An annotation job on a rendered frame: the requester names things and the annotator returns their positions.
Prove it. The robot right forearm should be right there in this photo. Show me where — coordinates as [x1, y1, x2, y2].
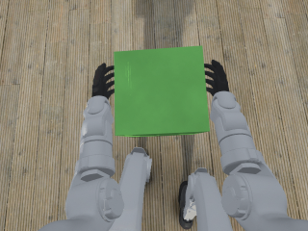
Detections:
[210, 90, 288, 208]

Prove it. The carton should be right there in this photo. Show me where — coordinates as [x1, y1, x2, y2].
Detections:
[114, 45, 210, 138]

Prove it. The robot right upper arm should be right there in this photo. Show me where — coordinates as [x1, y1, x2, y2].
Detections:
[221, 172, 308, 231]

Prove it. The left robot shin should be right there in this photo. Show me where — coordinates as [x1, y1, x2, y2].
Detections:
[124, 147, 147, 164]

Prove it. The robot right hand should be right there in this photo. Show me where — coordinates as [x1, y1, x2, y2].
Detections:
[204, 60, 230, 96]

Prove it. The right robot shin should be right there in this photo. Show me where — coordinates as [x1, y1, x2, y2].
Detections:
[183, 167, 217, 220]

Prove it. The robot left hand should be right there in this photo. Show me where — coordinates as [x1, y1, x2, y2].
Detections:
[91, 63, 115, 100]

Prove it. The robot left forearm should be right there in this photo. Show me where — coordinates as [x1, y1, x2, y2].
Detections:
[64, 95, 116, 213]

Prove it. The robot shin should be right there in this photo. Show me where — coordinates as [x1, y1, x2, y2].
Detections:
[124, 147, 147, 164]
[183, 167, 217, 220]

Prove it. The robot left upper arm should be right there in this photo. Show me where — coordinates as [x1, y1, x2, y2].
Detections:
[38, 177, 124, 231]

